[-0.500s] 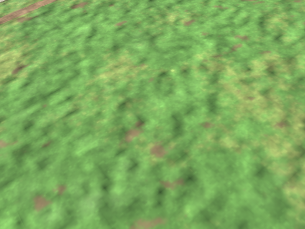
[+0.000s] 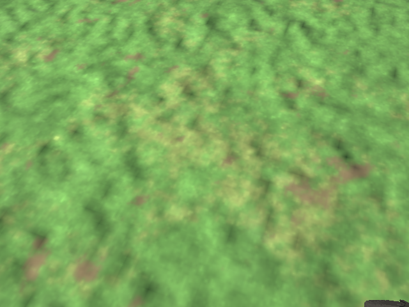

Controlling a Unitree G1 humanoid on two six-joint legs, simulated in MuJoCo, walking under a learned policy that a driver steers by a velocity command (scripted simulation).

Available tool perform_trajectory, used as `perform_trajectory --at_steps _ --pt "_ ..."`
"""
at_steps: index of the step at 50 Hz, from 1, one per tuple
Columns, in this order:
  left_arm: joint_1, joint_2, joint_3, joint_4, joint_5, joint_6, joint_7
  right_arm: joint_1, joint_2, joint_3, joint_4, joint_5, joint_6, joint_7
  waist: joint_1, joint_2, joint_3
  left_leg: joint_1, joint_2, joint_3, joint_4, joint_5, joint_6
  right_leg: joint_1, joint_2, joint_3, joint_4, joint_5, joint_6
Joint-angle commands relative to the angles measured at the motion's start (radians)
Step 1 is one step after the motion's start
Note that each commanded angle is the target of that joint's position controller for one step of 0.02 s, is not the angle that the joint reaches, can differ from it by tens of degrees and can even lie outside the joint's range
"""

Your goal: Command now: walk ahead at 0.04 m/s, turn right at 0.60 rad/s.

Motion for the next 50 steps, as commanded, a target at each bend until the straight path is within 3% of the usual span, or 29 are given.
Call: perform_trajectory --at_steps 1,3,8,10,11,12,13,14,15,16,17,19,20,23,27,31,33,34,35,36,37,38,39,40,41,43,45,48,50 --pt "0.079 0.006 -0.012 -0.061 0.007 -0.012 0.003 0.0 -0.138 -0.033 -0.048 0.003 -0.007 0.006 0.025 0.104 -0.194 0.179 0.272 -0.227 -0.139 0.201 0.238 0.021 -0.035 -0.023 -0.103 0.0 -0.004" --pt "0.053 0.011 -0.02 -0.067 0.016 -0.014 0.001 0.0 -0.162 -0.04 -0.042 0.013 -0.001 0.014 0.018 0.111 -0.219 0.186 0.295 -0.215 -0.141 0.159 0.246 0.065 -0.051 -0.025 -0.211 0.02 -0.018" --pt "0.055 0.033 -0.022 -0.055 0.012 -0.015 -0.018 0.023 -0.188 -0.04 -0.016 0.035 0.018 0.029 0.007 0.169 -0.205 0.145 0.292 -0.184 -0.13 -0.049 0.208 0.221 -0.027 -0.077 -0.502 0.089 -0.065" --pt "0.161 0.029 -0.016 -0.01 0.013 -0.018 -0.033 0.06 -0.191 -0.039 0.003 0.062 0.022 0.036 0.05 0.165 -0.237 0.021 0.266 -0.169 -0.138 -0.459 0.143 0.433 0.023 -0.149 -0.676 0.121 -0.115" --pt "0.233 0.028 -0.014 0.022 0.014 -0.02 -0.037 0.061 -0.162 -0.029 0.008 0.06 0.016 0.043 0.084 0.168 -0.224 -0.093 0.225 -0.136 -0.106 -0.629 0.072 0.551 0.029 -0.153 -0.707 0.049 -0.143" --pt "0.345 0.074 -0.003 0.054 0.016 -0.027 -0.033 0.007 -0.087 -0.007 -0.017 0.042 0.006 0.052 0.133 0.005 -0.179 -0.301 0.139 -0.043 0.179 -0.652 -0.018 0.66 -0.135 0.099 -0.862 -0.201 -0.205" --pt "0.307 0.213 0.027 0.038 0.014 -0.037 -0.031 -0.03 -0.035 0.0 -0.061 0.047 -0.016 0.064 0.106 -0.234 -0.072 -0.593 0.026 0.032 0.511 -0.524 -0.054 0.624 -0.385 0.548 -1.049 -0.531 -0.333" --pt "0.253 0.219 0.033 0.022 0.029 -0.071 -0.026 -0.111 -0.142 -0.032 -0.092 0.072 -0.04 0.059 0.114 -0.157 0.029 -0.674 0.086 -0.125 0.609 -0.402 -0.03 0.492 -0.424 0.682 -1.165 -0.616 -0.4" --pt "0.155 0.162 0.014 0.008 0.03 -0.104 -0.021 -0.073 -0.163 -0.043 -0.081 0.077 -0.05 0.056 0.045 -0.137 0.074 -0.69 0.109 -0.154 0.63 -0.25 -0.018 0.482 -0.393 0.596 -1.157 -0.452 -0.36" --pt "0.121 0.106 -0.001 0.004 0.02 -0.125 -0.023 -0.003 -0.163 -0.046 -0.043 0.053 -0.052 0.054 0.013 -0.121 0.034 -0.648 0.124 -0.155 0.626 -0.155 -0.025 0.497 -0.342 0.487 -1.124 -0.306 -0.316" --pt "0.108 0.079 -0.01 0.005 0.015 -0.134 -0.026 0.039 -0.159 -0.049 -0.017 0.035 -0.053 0.052 -0.001 -0.12 -0.004 -0.595 0.125 -0.141 0.631 -0.084 -0.039 0.492 -0.297 0.395 -1.116 -0.215 -0.28" --pt "0.157 0.064 -0.016 0.022 0.015 -0.146 -0.029 0.061 -0.123 -0.044 -0.001 0.033 -0.051 0.054 0.001 -0.11 -0.03 -0.526 0.113 -0.103 0.666 0.032 -0.064 0.454 -0.244 0.281 -1.123 -0.108 -0.261" --pt "0.209 0.093 -0.006 0.061 0.04 -0.132 -0.048 0.081 -0.097 -0.035 0.013 -0.056 0.002 0.091 0.006 -0.099 -0.04 -0.437 0.098 -0.033 0.651 -0.008 -0.081 0.4 -0.176 0.192 -1.158 -0.093 -0.232" --pt "0.277 0.073 -0.004 0.09 0.036 -0.126 -0.059 0.009 -0.095 -0.039 -0.009 -0.02 0.041 0.117 0.047 -0.13 0.017 -0.447 0.101 -0.019 0.602 0.029 -0.105 0.404 -0.181 0.164 -1.189 -0.046 -0.244" --pt "0.33 0.098 0.008 0.119 0.036 -0.138 -0.049 -0.097 -0.097 -0.034 -0.036 -0.016 0.029 0.124 0.093 -0.11 0.037 -0.462 0.11 -0.013 0.422 0.055 -0.098 0.539 -0.227 0.151 -1.202 0.005 -0.255" --pt "0.348 0.106 0.011 0.162 0.043 -0.142 -0.034 -0.179 -0.099 -0.025 -0.085 -0.008 0.015 0.134 0.112 -0.114 0.087 -0.398 0.113 0.004 0.253 -0.02 -0.035 0.624 -0.28 0.118 -1.217 0.091 -0.257" --pt "0.345 0.114 0.01 0.19 0.049 -0.138 -0.03 -0.17 -0.1 -0.02 -0.1 -0.008 0.01 0.129 0.097 -0.124 0.094 -0.315 0.09 0.036 0.197 -0.13 0.01 0.645 -0.294 0.083 -1.178 0.287 -0.255" --pt "0.324 0.123 0.01 0.2 0.052 -0.137 -0.03 -0.11 -0.102 -0.021 -0.092 -0.007 0.009 0.118 0.058 -0.135 0.068 -0.192 0.053 0.062 0.164 -0.203 0.038 0.625 -0.287 0.045 -1.102 0.532 -0.244" --pt "0.316 0.139 0.011 0.214 0.051 -0.136 -0.032 0.018 -0.116 -0.031 -0.06 -0.007 0.005 0.099 -0.004 -0.128 -0.009 0.0 -0.004 0.089 0.156 -0.23 0.06 0.598 -0.272 0.002 -0.932 0.878 -0.238" --pt "0.29 0.14 0.01 0.218 0.05 -0.135 -0.031 0.266 -0.15 -0.047 0.016 -0.011 -0.008 0.077 -0.121 -0.07 -0.148 0.329 -0.024 0.081 0.159 -0.217 0.083 0.465 -0.214 -0.07 -0.64 1.009 -0.217" --pt "0.317 0.07 -0.015 0.183 0.027 -0.141 -0.035 0.448 -0.264 -0.076 0.051 -0.034 -0.019 0.057 -0.181 0.126 -0.315 0.688 0.199 -0.222 0.097 -0.57 0.129 0.134 -0.127 -0.11 -0.244 0.704 -0.188" --pt "0.297 -0.026 -0.037 0.145 0.023 -0.159 -0.044 0.529 -0.356 -0.091 0.067 -0.033 -0.031 0.06 -0.165 0.399 -0.401 0.805 0.404 -0.758 -0.12 -0.953 0.168 -0.135 0.066 -0.005 0.031 -0.039 -0.176" --pt "0.176 0.028 -0.025 0.139 0.029 -0.165 -0.043 0.423 -0.259 -0.066 0.072 -0.025 -0.033 0.063 -0.133 0.242 -0.239 0.682 0.39 -0.829 -0.193 -0.828 0.134 -0.256 0.035 0.09 0.132 0.038 -0.208" --pt "0.145 0.053 -0.018 0.136 0.028 -0.168 -0.05 0.368 -0.212 -0.059 0.075 -0.022 -0.033 0.063 -0.086 0.12 -0.149 0.582 0.375 -0.654 -0.157 -0.696 0.128 -0.269 -0.041 0.052 0.131 0.134 -0.218" --pt "0.128 0.044 -0.025 0.144 0.037 -0.169 -0.06 0.312 -0.174 -0.049 0.066 -0.018 -0.035 0.065 -0.051 0.06 -0.12 0.478 0.329 -0.543 -0.173 -0.579 0.124 -0.225 -0.088 0.023 0.066 0.206 -0.213" --pt "0.147 0.007 -0.037 0.159 0.067 -0.144 -0.076 0.266 -0.106 -0.024 0.073 -0.006 -0.045 0.064 0.016 0.111 -0.06 0.316 0.255 -0.406 -0.236 -0.485 0.118 -0.159 -0.131 0.0 0.009 0.245 -0.18" --pt "0.103 -0.02 -0.045 0.148 0.07 -0.12 -0.09 0.298 -0.09 -0.018 0.102 0.012 -0.065 0.064 0.033 0.104 0.008 0.261 0.229 -0.329 -0.301 -0.408 0.129 -0.205 -0.152 -0.028 -0.012 0.273 -0.155" --pt "-0.082 -0.02 -0.056 0.082 0.071 -0.115 -0.093 0.367 -0.085 -0.013 0.137 0.025 -0.084 0.07 0.009 0.061 0.103 0.237 0.178 -0.21 -0.368 -0.148 0.143 -0.304 -0.163 -0.094 -0.168 0.392 -0.128" --pt "-0.181 -0.037 -0.069 0.039 0.069 -0.126 -0.099 0.386 -0.076 -0.007 0.149 0.033 -0.091 0.067 0.003 0.051 0.115 0.196 0.136 -0.156 -0.37 0.08 0.145 -0.211 -0.132 -0.127 -0.371 0.497 -0.109"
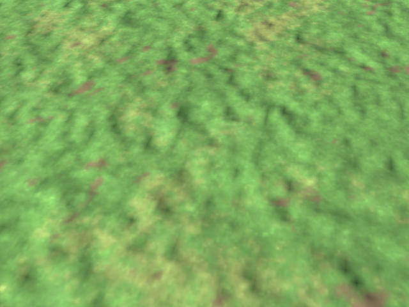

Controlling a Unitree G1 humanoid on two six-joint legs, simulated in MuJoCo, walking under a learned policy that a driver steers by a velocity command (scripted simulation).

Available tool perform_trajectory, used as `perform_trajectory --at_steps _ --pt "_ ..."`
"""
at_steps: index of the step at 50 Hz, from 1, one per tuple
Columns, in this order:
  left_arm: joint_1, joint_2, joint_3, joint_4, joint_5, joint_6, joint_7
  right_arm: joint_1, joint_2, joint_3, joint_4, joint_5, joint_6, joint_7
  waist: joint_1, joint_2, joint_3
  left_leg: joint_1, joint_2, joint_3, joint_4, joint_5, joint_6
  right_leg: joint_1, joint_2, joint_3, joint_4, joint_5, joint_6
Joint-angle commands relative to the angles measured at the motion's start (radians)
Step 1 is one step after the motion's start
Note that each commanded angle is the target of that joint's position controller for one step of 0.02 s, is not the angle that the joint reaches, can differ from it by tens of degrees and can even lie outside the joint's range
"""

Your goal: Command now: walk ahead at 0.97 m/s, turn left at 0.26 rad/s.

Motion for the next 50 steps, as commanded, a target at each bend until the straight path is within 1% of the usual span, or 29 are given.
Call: perform_trajectory --at_steps 1,5,7,8,9,10,11,12,13,14,16,18,22,23,26,28,30,31,32,33,34,35,36,38,39,42,45,48,50 --pt "-0.184 0.018 -0.014 -0.126 -0.005 -0.022 -0.014 -0.039 -0.11 -0.015 -0.054 0.016 -0.035 -0.009 0.026 0.079 0.194 -0.238 0.203 -0.159 -0.231 0.427 0.109 0.084 0.033 -0.056 -0.265 0.159 0.022" --pt "-0.222 0.05 -0.008 -0.134 -0.015 -0.024 0.004 -0.025 -0.195 -0.027 -0.026 0.022 -0.036 -0.023 0.035 0.083 0.123 -0.061 0.243 -0.171 -0.175 0.863 0.102 0.293 0.12 -0.071 -0.445 0.205 -0.003" --pt "-0.064 0.124 0.02 -0.095 -0.015 -0.022 0.035 -0.027 -0.247 -0.037 -0.011 0.002 -0.025 -0.031 0.115 0.139 -0.018 0.05 0.261 -0.192 0.076 1.14 0.071 0.479 0.179 -0.04 -0.459 0.033 -0.023" --pt "0.116 0.162 0.039 -0.042 -0.02 -0.023 0.054 -0.048 -0.264 -0.042 -0.008 -0.01 -0.011 -0.036 0.202 0.146 -0.11 0.008 0.249 -0.19 0.307 1.102 0.06 0.672 0.184 -0.035 -0.474 -0.051 -0.027" --pt "0.304 0.217 0.06 0.005 -0.01 -0.025 0.075 -0.076 -0.227 -0.037 -0.018 -0.02 -0.007 -0.037 0.283 0.13 -0.201 -0.165 0.206 -0.181 0.582 0.885 0.054 0.921 0.084 0.033 -0.446 -0.14 -0.028" --pt "0.412 0.3 0.083 0.013 0.031 -0.03 0.091 -0.021 -0.067 -0.006 -0.06 -0.008 -0.012 -0.031 0.239 -0.104 -0.345 -0.423 0.106 -0.142 0.98 0.234 0.052 1.146 -0.214 0.391 -0.488 -0.54 -0.048" --pt "0.331 0.304 0.09 0.001 0.033 -0.028 0.074 0.051 -0.044 0.003 -0.102 0.056 -0.012 -0.021 0.138 -0.319 -0.456 -0.638 0.023 -0.177 1.191 -0.135 0.05 1.212 -0.353 0.894 -0.74 -0.715 -0.126" --pt "0.215 0.2 0.079 -0.009 0.017 -0.027 0.064 -0.081 -0.123 -0.01 -0.095 0.035 0.001 -0.03 0.138 -0.136 -0.259 -0.727 0.105 -0.173 1.201 -0.026 0.066 1.067 -0.277 0.746 -0.771 -0.762 -0.101" --pt "0.164 0.128 0.064 -0.002 0.005 -0.034 0.06 -0.145 -0.127 -0.012 -0.099 0.02 0.009 -0.021 0.125 -0.026 -0.129 -0.729 0.146 -0.163 1.146 0.048 0.062 0.915 -0.251 0.566 -0.765 -0.588 -0.093" --pt "0.148 0.103 0.06 0.016 0.01 -0.038 0.059 -0.168 -0.109 -0.01 -0.097 0.012 0.02 -0.012 0.102 0.029 -0.066 -0.699 0.176 -0.157 1.11 0.059 0.055 0.806 -0.222 0.45 -0.79 -0.431 -0.079" --pt "0.173 0.063 0.047 0.063 -0.004 -0.053 0.06 -0.177 -0.063 -0.005 -0.116 -0.017 0.056 0.008 0.051 -0.011 0.008 -0.666 0.22 -0.149 1.08 0.05 0.034 0.663 -0.188 0.261 -0.829 -0.295 -0.059" --pt "0.188 0.048 0.044 0.098 -0.031 -0.07 0.052 -0.249 -0.038 0.0 -0.155 -0.022 0.084 0.022 0.032 -0.014 0.067 -0.727 0.252 -0.131 1.059 0.074 0.021 0.627 -0.164 0.115 -0.875 -0.2 -0.03" --pt "0.147 0.046 0.042 0.112 -0.023 -0.089 0.046 -0.392 -0.055 0.007 -0.214 -0.012 0.097 0.044 0.009 -0.003 0.132 -0.743 0.213 -0.041 0.892 0.301 0.019 0.571 -0.039 -0.182 -0.929 0.039 0.013" --pt "0.154 0.091 0.048 0.109 -0.022 -0.098 0.047 -0.427 -0.047 0.016 -0.252 -0.01 0.095 0.051 -0.007 -0.029 0.156 -0.716 0.236 -0.032 0.776 0.348 0.031 0.552 -0.081 -0.203 -0.942 0.107 0.008" --pt "0.209 0.132 0.054 0.131 -0.027 -0.094 0.061 -0.533 -0.076 0.017 -0.266 -0.018 0.084 0.066 0.019 0.044 0.189 -0.638 0.167 0.095 0.557 0.414 0.074 0.668 -0.068 -0.296 -0.948 0.398 0.026" --pt "0.239 0.19 0.064 0.122 -0.028 -0.072 0.077 -0.484 -0.108 0.006 -0.245 -0.013 0.075 0.062 -0.016 0.002 0.118 -0.541 0.084 0.152 0.505 0.366 0.102 0.807 -0.088 -0.311 -0.807 0.877 0.036" --pt "0.203 0.256 0.084 0.099 -0.018 -0.028 0.091 -0.252 -0.162 -0.019 -0.186 -0.004 0.073 0.042 -0.147 -0.059 -0.023 -0.306 0.016 0.149 0.518 0.22 0.133 0.842 -0.127 -0.294 -0.476 1.151 0.025" --pt "0.161 0.27 0.091 0.077 -0.012 -0.009 0.091 -0.047 -0.205 -0.047 -0.126 -0.004 0.074 0.027 -0.237 -0.054 -0.121 -0.089 -0.004 0.103 0.501 0.132 0.163 0.764 -0.144 -0.259 -0.199 1.09 0.008" --pt "0.151 0.247 0.091 0.077 -0.008 -0.002 0.079 0.059 -0.25 -0.078 -0.079 -0.002 0.079 0.002 -0.256 0.02 -0.146 0.1 0.0 0.015 0.439 0.047 0.186 0.594 -0.066 -0.246 0.153 0.655 0.023" --pt "0.133 0.071 0.048 0.034 0.003 -0.013 0.061 -0.056 -0.31 -0.092 -0.083 0.012 0.09 -0.011 -0.124 0.277 -0.015 0.11 0.154 -0.283 0.388 0.133 0.215 0.262 0.121 -0.204 0.522 -0.357 0.05" --pt "0.17 0.087 0.042 -0.096 -0.024 -0.038 0.058 -0.098 -0.398 -0.109 -0.128 -0.019 0.102 -0.005 -0.04 0.332 -0.212 0.366 0.305 -0.821 0.146 -0.029 0.414 -0.054 0.192 0.009 0.679 -0.435 0.082" --pt "0.124 0.124 0.034 -0.084 -0.017 -0.064 0.064 -0.103 -0.336 -0.104 -0.148 -0.026 0.097 -0.014 -0.06 0.119 -0.183 0.336 0.374 -0.894 -0.005 -0.147 0.368 -0.12 0.109 0.087 0.615 -0.34 0.062" --pt "0.127 0.133 0.031 -0.053 -0.025 -0.07 0.066 -0.12 -0.258 -0.086 -0.124 -0.024 0.083 -0.025 -0.019 -0.009 -0.058 0.163 0.364 -0.799 -0.028 -0.122 0.311 -0.074 0.062 0.073 0.51 -0.254 0.052" --pt "0.132 0.096 0.018 -0.022 -0.003 -0.041 0.065 -0.188 -0.189 -0.058 -0.121 -0.025 0.041 -0.036 0.06 -0.091 0.011 -0.11 0.3 -0.586 -0.017 0.042 0.238 0.088 -0.012 0.073 0.381 -0.222 0.051" --pt "0.146 0.08 0.013 -0.002 0.0 -0.017 0.055 -0.19 -0.147 -0.041 -0.108 -0.018 0.019 -0.036 0.079 -0.093 0.033 -0.2 0.263 -0.489 -0.033 0.139 0.204 0.15 -0.038 0.077 0.334 -0.214 0.055" --pt "0.04 0.058 0.007 -0.022 -0.024 0.021 0.027 -0.124 -0.149 -0.038 -0.066 -0.012 -0.023 -0.022 0.049 -0.027 0.118 -0.256 0.206 -0.286 -0.111 0.31 0.115 0.1 -0.057 0.042 0.147 -0.121 0.048" --pt "-0.084 0.033 -0.003 -0.045 -0.045 0.012 0.014 -0.067 -0.127 -0.028 -0.043 -0.003 -0.039 -0.008 -0.009 0.016 0.146 -0.188 0.118 -0.057 -0.133 0.624 -0.002 0.103 0.018 -0.024 -0.112 0.101 -0.008" --pt "-0.157 0.021 -0.011 -0.058 -0.053 -0.002 0.002 -0.029 -0.124 -0.013 -0.019 -0.003 -0.05 -0.02 -0.032 0.063 0.133 -0.074 0.144 0.033 -0.184 0.898 -0.058 0.162 0.095 -0.128 -0.319 0.258 -0.053" --pt "-0.129 0.05 -0.006 -0.038 -0.048 -0.007 -0.001 -0.044 -0.151 -0.011 -0.017 -0.008 -0.053 -0.04 0.002 0.112 0.085 0.048 0.181 0.079 -0.13 1.2 -0.09 0.222 0.154 -0.17 -0.393 0.291 -0.076"
Over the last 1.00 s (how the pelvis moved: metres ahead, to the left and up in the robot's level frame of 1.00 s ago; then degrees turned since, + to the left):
0.46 0.01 0.00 -4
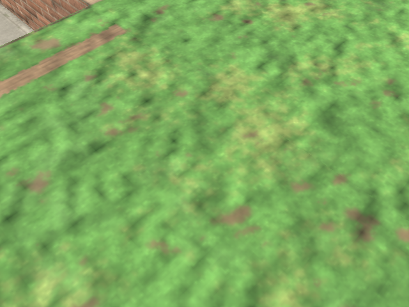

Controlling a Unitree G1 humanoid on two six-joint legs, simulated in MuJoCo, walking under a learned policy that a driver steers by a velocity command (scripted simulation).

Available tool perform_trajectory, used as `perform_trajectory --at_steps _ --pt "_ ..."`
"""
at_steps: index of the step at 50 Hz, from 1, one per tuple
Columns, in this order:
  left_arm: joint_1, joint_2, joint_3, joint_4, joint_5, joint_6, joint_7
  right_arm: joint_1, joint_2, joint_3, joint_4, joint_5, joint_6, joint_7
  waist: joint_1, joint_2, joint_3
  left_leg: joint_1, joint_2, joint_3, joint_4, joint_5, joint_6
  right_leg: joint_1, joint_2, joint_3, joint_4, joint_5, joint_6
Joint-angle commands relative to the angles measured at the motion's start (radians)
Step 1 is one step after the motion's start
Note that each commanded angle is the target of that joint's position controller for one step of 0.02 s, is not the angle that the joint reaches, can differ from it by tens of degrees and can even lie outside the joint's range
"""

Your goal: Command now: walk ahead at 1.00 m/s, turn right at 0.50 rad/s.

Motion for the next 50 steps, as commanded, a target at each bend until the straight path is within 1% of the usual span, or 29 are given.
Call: perform_trajectory --at_steps 1,3,5,6,7,8,9,10,11,13,16,19,22,24,25,26,27,28,29,30,34,38,42,44,46,47,48,49,50 --pt "-0.03 0.081 0.015 -0.038 0.002 -0.016 -0.007 0.004 -0.163 -0.025 -0.031 -0.005 -0.013 -0.035 0.057 0.118 -0.019 -0.102 0.267 0.073 0.075 1.37 -0.157 0.277 0.125 -0.11 -0.088 0.075 -0.038" --pt "0.181 0.155 0.043 0.03 0.005 -0.004 0.0 -0.051 -0.205 -0.038 -0.046 -0.025 0.015 -0.066 0.182 0.154 -0.12 -0.066 0.308 0.09 0.345 1.603 -0.176 0.474 0.204 -0.123 -0.074 -0.052 -0.055" --pt "0.629 0.236 0.096 0.149 0.0 0.008 0.019 -0.248 -0.268 -0.062 -0.097 -0.032 0.048 -0.077 0.443 0.109 -0.219 -0.31 0.272 0.094 1.074 1.397 -0.169 0.852 0.137 0.026 -0.151 -0.161 -0.168" --pt "0.63 0.234 0.11 0.186 -0.024 0.028 0.031 -0.364 -0.142 -0.034 -0.138 -0.042 0.025 -0.051 0.401 -0.176 -0.151 -0.704 0.048 0.052 1.513 0.124 -0.156 1.02 0.067 0.156 -0.105 -0.13 -0.185" --pt "0.462 0.305 0.116 0.137 0.017 0.024 0.034 -0.182 -0.036 0.004 -0.235 0.004 0.006 -0.033 0.152 -0.286 -0.277 -1.086 0.039 -0.149 1.747 -0.177 -0.202 1.226 -0.135 0.697 -0.193 -0.201 -0.415" --pt "0.404 0.248 0.117 0.09 0.018 0.024 0.04 -0.194 -0.084 0.021 -0.247 -0.009 -0.014 -0.026 0.186 -0.079 -0.308 -1.152 0.1 -0.26 1.67 -0.109 -0.171 1.202 -0.215 0.917 -0.407 -0.551 -0.435" --pt "0.369 0.16 0.099 0.095 0.02 0.024 0.05 -0.243 -0.122 0.02 -0.243 -0.022 -0.027 -0.012 0.136 0.121 -0.139 -1.111 0.159 -0.253 1.501 -0.01 -0.14 0.968 -0.181 0.859 -0.501 -0.655 -0.358" --pt "0.334 0.137 0.091 0.105 0.02 0.017 0.05 -0.268 -0.113 0.021 -0.254 -0.04 -0.021 -0.007 0.075 0.179 -0.046 -1.04 0.195 -0.229 1.379 0.004 -0.139 0.777 -0.133 0.764 -0.525 -0.6 -0.303" --pt "0.324 0.155 0.091 0.099 0.017 0.001 0.055 -0.272 -0.103 0.03 -0.258 -0.065 0.002 -0.004 0.045 0.172 -0.001 -0.982 0.213 -0.223 1.325 -0.014 -0.152 0.65 -0.087 0.706 -0.524 -0.518 -0.283" --pt "0.304 0.158 0.084 0.095 0.007 -0.027 0.052 -0.284 -0.09 0.044 -0.273 -0.076 0.051 0.003 0.007 0.145 0.055 -0.87 0.259 -0.176 1.142 -0.011 -0.182 0.419 0.003 0.573 -0.563 -0.48 -0.252" --pt "0.316 0.19 0.101 0.078 0.002 -0.045 0.046 -0.462 -0.076 0.063 -0.349 -0.044 0.054 0.016 0.068 0.052 0.08 -0.731 0.269 -0.108 0.79 0.206 -0.213 0.286 0.08 0.466 -0.598 -0.285 -0.218" --pt "0.373 0.209 0.118 0.08 -0.014 -0.042 0.032 -0.548 -0.06 0.07 -0.377 -0.017 0.051 0.015 0.154 -0.009 0.024 -0.652 0.213 -0.08 0.562 0.422 -0.199 0.42 0.092 0.453 -0.546 -0.063 -0.149" --pt "0.389 0.224 0.13 0.075 -0.009 -0.034 0.04 -0.555 -0.094 0.058 -0.389 -0.016 0.04 0.004 0.167 -0.041 -0.027 -0.607 0.173 -0.102 0.416 0.389 -0.179 0.603 0.063 0.487 -0.427 0.097 -0.105" --pt "0.355 0.269 0.14 0.062 0.0 -0.037 0.042 -0.382 -0.172 0.021 -0.342 -0.014 0.028 -0.014 0.074 -0.029 -0.16 -0.391 0.131 -0.107 0.383 0.245 -0.152 0.662 0.07 0.479 -0.183 0.311 -0.062" --pt "0.293 0.281 0.142 0.045 0.0 -0.044 0.037 -0.186 -0.215 -0.002 -0.297 -0.017 0.021 -0.028 -0.045 -0.018 -0.259 -0.156 0.184 -0.141 0.404 0.194 -0.131 0.558 0.106 0.454 0.047 0.256 -0.039" --pt "0.252 0.183 0.114 0.008 0.0 -0.058 0.039 0.063 -0.297 -0.037 -0.262 -0.041 0.02 -0.051 -0.143 0.082 -0.41 0.093 0.402 -0.339 0.412 -0.157 -0.098 0.406 0.149 0.372 0.37 -0.058 -0.039" --pt "0.351 0.051 0.073 -0.062 -0.049 -0.058 0.038 0.009 -0.367 -0.054 -0.264 -0.066 0.027 -0.046 -0.021 0.439 -0.552 0.283 0.682 -0.925 0.205 -0.404 0.013 0.11 0.239 0.256 0.647 -0.644 -0.002" --pt "0.316 0.123 0.068 -0.037 -0.022 -0.033 0.051 -0.092 -0.296 -0.062 -0.274 -0.057 0.042 -0.04 -0.01 0.311 -0.421 0.171 0.646 -0.965 0.161 -0.574 0.033 -0.039 0.124 0.208 0.73 -0.55 -0.017" --pt "0.215 0.163 0.078 -0.032 0.004 -0.02 0.046 -0.15 -0.188 -0.038 -0.281 -0.046 0.046 -0.036 -0.028 0.156 -0.267 0.039 0.58 -0.757 0.179 -0.449 0.008 -0.063 0.077 0.18 0.699 -0.467 -0.013" --pt "0.167 0.159 0.08 -0.04 0.015 -0.012 0.033 -0.154 -0.142 -0.027 -0.256 -0.045 0.047 -0.03 -0.019 0.062 -0.168 -0.086 0.534 -0.588 0.174 -0.217 -0.01 -0.04 0.046 0.168 0.649 -0.43 -0.005" --pt "0.069 0.069 0.054 -0.121 0.035 0.039 -0.011 -0.067 -0.075 -0.012 -0.138 -0.012 0.019 -0.012 0.043 0.128 -0.049 -0.236 0.457 -0.254 0.125 0.171 -0.071 -0.061 -0.028 0.155 0.609 -0.408 0.008" --pt "-0.044 0.076 0.034 -0.211 0.031 0.047 -0.033 -0.127 -0.108 -0.019 -0.119 -0.01 -0.006 -0.005 0.096 0.121 0.019 -0.348 0.415 -0.007 0.041 0.393 -0.096 -0.028 -0.034 0.104 0.439 -0.211 0.012" --pt "-0.167 0.079 0.019 -0.236 0.03 0.044 -0.055 -0.059 -0.166 -0.029 -0.079 -0.014 -0.006 -0.012 0.073 0.061 0.087 -0.317 0.359 0.177 0.025 0.792 -0.133 0.15 0.047 -0.076 0.119 -0.128 -0.047" --pt "-0.119 0.103 0.026 -0.213 0.029 0.039 -0.047 -0.01 -0.226 -0.043 -0.078 -0.013 0.011 -0.026 0.108 0.109 0.018 -0.209 0.379 0.194 0.178 1.248 -0.149 0.265 0.127 -0.13 0.073 -0.189 -0.08" --pt "0.131 0.162 0.055 -0.142 0.028 0.033 -0.027 -0.046 -0.288 -0.06 -0.096 -0.019 0.044 -0.04 0.25 0.147 -0.121 -0.222 0.428 0.172 0.532 1.45 -0.139 0.545 0.184 -0.104 0.061 -0.287 -0.12" --pt "0.355 0.21 0.085 -0.07 0.027 0.027 -0.007 -0.094 -0.29 -0.061 -0.122 -0.023 0.057 -0.038 0.34 0.131 -0.213 -0.356 0.436 0.148 0.83 1.34 -0.125 0.819 0.194 -0.035 -0.006 -0.31 -0.16" --pt "0.38 0.255 0.116 -0.032 0.015 0.03 0.022 -0.086 -0.236 -0.055 -0.125 -0.035 0.063 -0.022 0.301 0.004 -0.202 -0.601 0.307 0.141 1.185 0.488 -0.136 1.004 0.136 0.093 -0.064 -0.385 -0.185" --pt "0.267 0.378 0.137 -0.074 0.029 0.052 0.034 -0.027 -0.122 -0.026 -0.221 -0.035 0.053 -0.01 0.141 -0.222 -0.24 -0.979 0.162 0.081 1.567 -0.197 -0.187 1.185 -0.103 0.586 -0.124 -0.278 -0.313" --pt "0.34 0.383 0.147 -0.107 0.029 0.063 0.042 -0.135 -0.184 -0.026 -0.299 -0.019 0.027 -0.011 0.217 -0.09 -0.38 -1.118 0.165 -0.138 1.607 -0.124 -0.185 1.261 -0.173 0.849 -0.326 -0.457 -0.402"
Over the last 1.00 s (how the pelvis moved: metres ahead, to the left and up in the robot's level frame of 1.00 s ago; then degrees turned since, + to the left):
0.88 0.27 -0.01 32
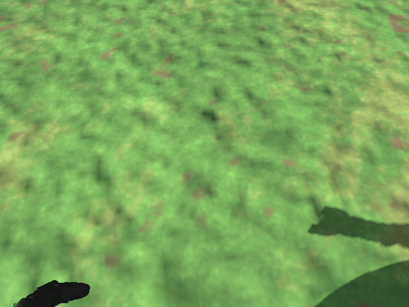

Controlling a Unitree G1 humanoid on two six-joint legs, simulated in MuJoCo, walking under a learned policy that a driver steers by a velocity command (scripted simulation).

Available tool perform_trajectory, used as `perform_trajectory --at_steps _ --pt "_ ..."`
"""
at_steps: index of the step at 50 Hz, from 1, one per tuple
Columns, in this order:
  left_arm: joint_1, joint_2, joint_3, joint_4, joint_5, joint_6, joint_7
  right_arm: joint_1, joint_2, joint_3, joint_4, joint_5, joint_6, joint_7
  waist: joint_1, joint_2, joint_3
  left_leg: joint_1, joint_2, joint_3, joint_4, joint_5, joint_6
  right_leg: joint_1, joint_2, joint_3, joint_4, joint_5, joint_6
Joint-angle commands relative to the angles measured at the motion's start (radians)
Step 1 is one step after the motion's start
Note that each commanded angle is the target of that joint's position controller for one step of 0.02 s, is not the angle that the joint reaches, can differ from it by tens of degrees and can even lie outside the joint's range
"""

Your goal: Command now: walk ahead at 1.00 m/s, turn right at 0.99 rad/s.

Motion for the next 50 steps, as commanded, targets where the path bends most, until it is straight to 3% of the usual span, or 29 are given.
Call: perform_trajectory --at_steps 1,2,5,7,9,11,14,15,16,17,18,19,20,21,22,24,27,32,34,36,38,39,40,41,42,43,44,47,50 --pt "0.352 0.283 0.11 0.038 -0.006 0.022 0.047 -0.218 -0.183 -0.022 -0.268 0.007 -0.067 0.004 0.176 0.02 -0.227 -0.911 -0.028 -0.235 0.442 0.026 0.019 0.903 -0.368 0.892 -0.502 -0.125 -0.242" --pt "0.32 0.231 0.097 0.055 -0.009 0.01 0.054 -0.222 -0.181 -0.018 -0.256 0.005 -0.072 0.002 0.114 0.098 -0.087 -0.86 0.007 -0.228 0.322 0.058 0.019 0.712 -0.334 0.816 -0.533 -0.064 -0.202" --pt "0.24 0.155 0.065 0.054 -0.014 -0.035 0.062 -0.168 -0.16 -0.012 -0.233 -0.036 -0.011 0.001 -0.011 0.131 0.004 -0.654 0.062 -0.234 0.121 -0.031 -0.025 0.341 -0.217 0.613 -0.549 0.111 -0.167" --pt "0.227 0.153 0.063 0.056 -0.019 -0.057 0.054 -0.268 -0.127 -0.001 -0.282 -0.031 0.008 0.008 -0.009 0.104 0.052 -0.586 0.072 -0.199 -0.073 0.027 -0.042 0.177 -0.157 0.541 -0.591 0.11 -0.151" --pt "0.222 0.16 0.071 0.057 -0.017 -0.068 0.046 -0.382 -0.087 0.016 -0.327 -0.01 0.006 0.021 0.017 0.065 0.069 -0.465 0.05 -0.181 -0.277 0.267 -0.038 0.074 -0.096 0.492 -0.609 0.129 -0.107" --pt "0.243 0.176 0.081 0.066 -0.025 -0.072 0.035 -0.419 -0.081 0.02 -0.33 0.013 0.002 0.027 0.053 0.034 0.038 -0.34 0.007 -0.169 -0.436 0.467 -0.018 0.086 -0.086 0.482 -0.597 0.228 -0.062" --pt "0.299 0.193 0.092 0.084 -0.03 -0.066 0.036 -0.422 -0.131 0.004 -0.326 0.022 -0.002 0.021 0.08 0.002 -0.007 -0.279 -0.037 -0.185 -0.57 0.456 0.008 0.28 -0.123 0.538 -0.496 0.39 -0.01" --pt "0.303 0.211 0.096 0.086 -0.026 -0.063 0.04 -0.367 -0.161 -0.009 -0.309 0.021 -0.004 0.013 0.055 0.003 -0.049 -0.221 -0.068 -0.185 -0.59 0.377 0.015 0.347 -0.124 0.546 -0.399 0.524 0.012" --pt "0.291 0.24 0.1 0.088 -0.02 -0.061 0.039 -0.24 -0.202 -0.029 -0.277 0.021 -0.009 0.001 -0.021 0.029 -0.134 -0.085 -0.098 -0.167 -0.596 0.273 0.023 0.373 -0.107 0.523 -0.215 0.64 0.038" --pt "0.241 0.238 0.097 0.08 -0.016 -0.066 0.034 -0.033 -0.243 -0.05 -0.233 0.014 -0.013 -0.017 -0.145 0.048 -0.227 0.152 -0.065 -0.17 -0.58 0.201 0.035 0.272 -0.068 0.481 0.053 0.632 0.068" --pt "0.209 0.092 0.056 0.044 -0.01 -0.081 0.038 0.181 -0.316 -0.073 -0.199 -0.016 -0.019 -0.039 -0.206 0.213 -0.353 0.377 0.174 -0.423 -0.62 -0.173 0.055 0.092 0.0 0.403 0.436 0.145 0.077" --pt "0.316 0.015 0.026 -0.027 -0.057 -0.082 0.037 0.052 -0.384 -0.085 -0.22 -0.034 -0.018 -0.03 -0.042 0.553 -0.428 0.428 0.406 -1.053 -0.916 -0.407 0.128 -0.164 0.063 0.29 0.637 -0.26 0.098" --pt "0.276 0.08 0.024 0.014 -0.024 -0.061 0.048 -0.1 -0.28 -0.077 -0.252 -0.025 -0.01 -0.022 -0.024 0.343 -0.271 0.285 0.375 -1.035 -0.928 -0.538 0.165 -0.26 -0.047 0.261 0.703 -0.142 0.09" --pt "0.214 0.112 0.031 0.019 -0.004 -0.048 0.037 -0.152 -0.197 -0.057 -0.256 -0.016 -0.004 -0.017 -0.028 0.194 -0.176 0.175 0.329 -0.831 -0.893 -0.436 0.164 -0.262 -0.102 0.23 0.66 -0.068 0.096" --pt "0.171 0.108 0.031 0.017 0.004 -0.036 0.022 -0.151 -0.161 -0.048 -0.231 -0.017 -0.003 -0.013 -0.024 0.099 -0.101 0.069 0.286 -0.667 -0.891 -0.237 0.154 -0.238 -0.138 0.215 0.619 -0.04 0.105" --pt "0.12 0.061 0.021 -0.018 0.012 -0.01 -0.01 -0.11 -0.143 -0.039 -0.163 -0.008 -0.017 -0.012 0.005 0.124 -0.025 -0.04 0.235 -0.45 -0.919 -0.027 0.126 -0.229 -0.185 0.213 0.581 -0.038 0.121" --pt "0.042 0.027 0.004 -0.076 0.006 0.015 -0.027 -0.098 -0.11 -0.031 -0.113 0.017 -0.048 0.013 0.038 0.122 0.012 -0.079 0.214 -0.238 -0.971 0.249 0.103 -0.266 -0.211 0.189 0.542 0.054 0.126" --pt "-0.102 0.023 -0.017 -0.129 0.007 0.007 -0.047 -0.077 -0.136 -0.032 -0.061 0.008 -0.071 0.013 0.056 0.077 0.107 -0.132 0.138 0.025 -1.092 0.518 0.103 -0.154 -0.168 0.087 0.148 0.238 0.1" --pt "-0.126 -0.002 -0.03 -0.121 0.007 -0.004 -0.049 -0.029 -0.17 -0.034 -0.037 0.008 -0.068 0.011 0.047 0.073 0.122 -0.096 0.152 0.076 -1.099 0.799 0.112 -0.042 -0.128 0.017 0.017 0.238 0.06" --pt "-0.095 0.032 -0.019 -0.092 0.016 -0.011 -0.034 0.002 -0.224 -0.042 -0.019 0.012 -0.054 0.001 0.082 0.115 0.065 0.043 0.173 0.094 -0.985 1.274 0.121 0.051 -0.044 -0.034 -0.041 0.164 0.031" --pt "0.161 0.096 0.011 -0.01 0.018 -0.019 -0.012 -0.02 -0.289 -0.054 -0.021 0.007 -0.024 -0.013 0.219 0.174 -0.101 0.077 0.206 0.088 -0.616 1.513 0.136 0.328 0.016 -0.01 -0.078 0.033 -0.005" --pt "0.371 0.132 0.035 0.061 0.02 -0.023 0.003 -0.062 -0.291 -0.053 -0.036 0.013 -0.012 -0.017 0.322 0.159 -0.19 -0.038 0.178 0.099 -0.318 1.401 0.134 0.588 0.007 0.041 -0.2 0.064 -0.028" --pt "0.397 0.205 0.062 0.089 0.025 -0.016 0.025 -0.021 -0.198 -0.038 -0.056 -0.001 -0.012 -0.007 0.25 0.02 -0.258 -0.296 0.087 0.065 0.05 0.537 0.123 0.825 -0.163 0.268 -0.164 -0.118 -0.026" --pt "0.331 0.294 0.08 0.048 0.022 -0.01 0.035 0.064 -0.107 -0.015 -0.133 0.033 -0.02 0.014 0.118 -0.202 -0.405 -0.661 -0.063 -0.052 0.399 -0.098 0.084 1.052 -0.443 0.855 -0.316 -0.206 -0.151" --pt "0.374 0.255 0.084 0.054 0.007 -0.009 0.043 -0.114 -0.184 -0.027 -0.171 0.032 -0.036 0.009 0.201 -0.024 -0.383 -0.769 -0.051 -0.194 0.425 0.022 0.101 1.007 -0.409 0.888 -0.443 -0.168 -0.135" --pt "0.344 0.225 0.08 0.092 0.002 -0.021 0.054 -0.157 -0.156 -0.019 -0.178 0.044 -0.044 0.009 0.159 0.003 -0.198 -0.812 -0.011 -0.189 0.358 0.089 0.103 0.856 -0.395 0.739 -0.472 -0.053 -0.122" --pt "0.321 0.174 0.069 0.112 0.002 -0.036 0.056 -0.154 -0.138 -0.01 -0.161 0.035 -0.043 0.01 0.109 0.078 -0.09 -0.759 0.027 -0.189 0.258 0.108 0.1 0.679 -0.359 0.638 -0.495 0.031 -0.092" --pt "0.27 0.068 0.032 0.134 -0.008 -0.072 0.061 -0.109 -0.096 -0.001 -0.132 -0.004 0.005 0.031 0.006 0.059 -0.026 -0.594 0.078 -0.205 0.081 0.086 0.073 0.404 -0.263 0.463 -0.575 0.08 -0.058" --pt "0.323 0.074 0.033 0.169 -0.024 -0.097 0.047 -0.294 -0.072 0.01 -0.199 -0.007 0.015 0.047 0.035 0.024 0.084 -0.682 0.093 -0.149 -0.121 0.202 0.05 0.337 -0.219 0.358 -0.684 0.162 -0.056"
Over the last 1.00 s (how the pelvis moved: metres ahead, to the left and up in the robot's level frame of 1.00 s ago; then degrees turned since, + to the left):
0.87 -0.26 -0.03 -54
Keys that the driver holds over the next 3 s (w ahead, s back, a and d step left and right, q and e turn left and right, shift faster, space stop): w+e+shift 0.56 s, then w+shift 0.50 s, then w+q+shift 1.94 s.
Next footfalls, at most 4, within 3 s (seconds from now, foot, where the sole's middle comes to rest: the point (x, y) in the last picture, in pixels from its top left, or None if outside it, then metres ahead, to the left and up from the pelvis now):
0.34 left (159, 275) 0.56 0.13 -0.73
0.80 right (273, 207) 0.79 -0.27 -0.73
1.24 left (305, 117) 1.24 -0.48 -0.73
1.64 right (376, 81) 1.46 -0.87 -0.73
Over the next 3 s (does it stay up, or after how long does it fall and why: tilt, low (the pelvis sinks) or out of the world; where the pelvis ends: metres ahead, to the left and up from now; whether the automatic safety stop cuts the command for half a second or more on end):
stays up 2.45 -0.54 0.00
